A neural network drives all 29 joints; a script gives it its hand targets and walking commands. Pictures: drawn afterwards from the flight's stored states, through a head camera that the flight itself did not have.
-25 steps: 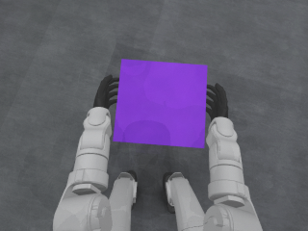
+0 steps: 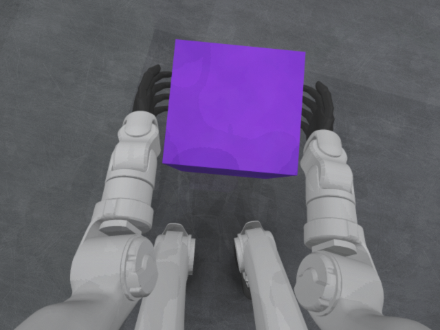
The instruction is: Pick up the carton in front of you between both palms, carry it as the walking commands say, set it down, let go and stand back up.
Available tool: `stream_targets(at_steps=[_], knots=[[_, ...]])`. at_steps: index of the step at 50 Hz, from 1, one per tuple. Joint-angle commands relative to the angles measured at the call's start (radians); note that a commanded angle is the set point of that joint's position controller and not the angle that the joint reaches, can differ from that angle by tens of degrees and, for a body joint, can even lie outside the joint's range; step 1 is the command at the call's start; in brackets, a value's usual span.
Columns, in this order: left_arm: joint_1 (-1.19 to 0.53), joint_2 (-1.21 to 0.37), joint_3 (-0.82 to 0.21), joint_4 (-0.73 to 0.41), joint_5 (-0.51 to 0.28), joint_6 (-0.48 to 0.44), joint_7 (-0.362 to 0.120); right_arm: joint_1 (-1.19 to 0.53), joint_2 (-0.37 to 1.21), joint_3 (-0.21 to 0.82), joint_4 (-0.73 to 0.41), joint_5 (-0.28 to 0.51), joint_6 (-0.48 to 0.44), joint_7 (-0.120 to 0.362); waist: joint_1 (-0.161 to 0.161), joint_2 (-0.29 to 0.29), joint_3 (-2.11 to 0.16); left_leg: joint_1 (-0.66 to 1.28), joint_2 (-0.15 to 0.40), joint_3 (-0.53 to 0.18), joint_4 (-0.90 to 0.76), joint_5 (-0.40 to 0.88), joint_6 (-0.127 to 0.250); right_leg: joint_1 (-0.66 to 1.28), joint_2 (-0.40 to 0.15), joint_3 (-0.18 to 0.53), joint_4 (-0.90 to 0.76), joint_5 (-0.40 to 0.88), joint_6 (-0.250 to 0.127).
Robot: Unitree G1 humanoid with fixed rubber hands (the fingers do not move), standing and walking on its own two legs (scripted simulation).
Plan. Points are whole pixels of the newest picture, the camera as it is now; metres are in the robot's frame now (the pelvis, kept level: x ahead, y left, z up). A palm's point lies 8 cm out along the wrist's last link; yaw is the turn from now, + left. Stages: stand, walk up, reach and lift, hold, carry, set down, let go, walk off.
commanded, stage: set down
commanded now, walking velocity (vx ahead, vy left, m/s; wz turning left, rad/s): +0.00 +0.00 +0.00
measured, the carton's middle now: (230, 124) +0.48 -0.04 -0.18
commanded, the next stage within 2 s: none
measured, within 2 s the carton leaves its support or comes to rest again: rests again in 1.08 s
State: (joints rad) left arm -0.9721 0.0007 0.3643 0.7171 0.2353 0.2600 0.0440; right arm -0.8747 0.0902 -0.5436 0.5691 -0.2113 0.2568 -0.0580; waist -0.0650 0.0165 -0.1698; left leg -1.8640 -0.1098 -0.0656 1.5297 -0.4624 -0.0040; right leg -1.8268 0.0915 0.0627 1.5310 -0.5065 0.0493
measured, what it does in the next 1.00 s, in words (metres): lowers itself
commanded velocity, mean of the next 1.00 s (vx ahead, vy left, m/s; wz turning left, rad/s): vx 0.00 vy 0.00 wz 0.00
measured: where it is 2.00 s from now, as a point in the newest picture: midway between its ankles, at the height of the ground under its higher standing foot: (213, 277)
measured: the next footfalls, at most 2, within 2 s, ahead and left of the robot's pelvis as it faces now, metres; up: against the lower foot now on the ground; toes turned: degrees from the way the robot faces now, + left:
none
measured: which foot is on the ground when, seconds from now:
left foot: down 0.00-1.00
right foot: down 0.00-1.00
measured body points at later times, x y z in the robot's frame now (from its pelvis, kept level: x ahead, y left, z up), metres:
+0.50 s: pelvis -0.03 +0.00 -0.12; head +0.32 +0.00 +0.17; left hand +0.54 +0.10 -0.26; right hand +0.49 -0.20 -0.25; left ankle +0.08 +0.11 -0.52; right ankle +0.07 -0.13 -0.52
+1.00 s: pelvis -0.02 -0.01 -0.17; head +0.35 -0.01 +0.09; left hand +0.56 +0.10 -0.34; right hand +0.50 -0.20 -0.34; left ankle +0.08 +0.10 -0.52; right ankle +0.07 -0.13 -0.52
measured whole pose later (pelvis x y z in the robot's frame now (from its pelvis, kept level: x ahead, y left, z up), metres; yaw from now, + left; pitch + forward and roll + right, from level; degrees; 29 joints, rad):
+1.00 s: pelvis -0.02 -0.01 -0.17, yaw -2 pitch +41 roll -2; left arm -1.46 0.27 0.17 1.05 0.04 0.20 0.09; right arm -1.28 -0.10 -0.43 0.80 -0.02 0.22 -0.16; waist -0.06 0.00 0.25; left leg -2.26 -0.11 -0.04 2.17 -0.61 -0.03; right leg -2.23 0.14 0.02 2.16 -0.64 0.06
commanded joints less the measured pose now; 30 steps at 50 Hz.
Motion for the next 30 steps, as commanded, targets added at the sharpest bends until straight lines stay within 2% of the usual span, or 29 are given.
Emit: stream_targets(at_steps=[1, 18, 30], knots=[[-0.588, -0.912, -0.486, 0.023, -0.121, -0.025, -0.168, -0.663, 0.841, 0.570, 0.041, 0.130, -0.004, 0.221, -0.028, 0.069, -1.014, 0.656, -0.067, 0.068, -0.048, 0.328, -0.030, 0.365, 0.081, -0.119, -0.053, 0.319, 0.016], [-0.841, -0.780, -0.383, 0.159, -0.129, -0.006, -0.169, -0.942, 0.736, 0.471, 0.094, 0.140, 0.016, 0.215, -0.040, 0.075, -0.928, 0.401, -0.058, 0.101, 0.188, 0.200, -0.018, 0.174, 0.068, -0.150, 0.172, 0.223, 0.017], [-0.985, -0.695, -0.456, 0.176, -0.219, -0.033, -0.171, -1.097, 0.650, 0.532, 0.079, 0.236, -0.013, 0.203, -0.049, 0.075, -0.938, 0.362, -0.033, 0.109, 0.375, 0.255, -0.013, 0.155, 0.049, -0.164, 0.342, 0.280, 0.018]])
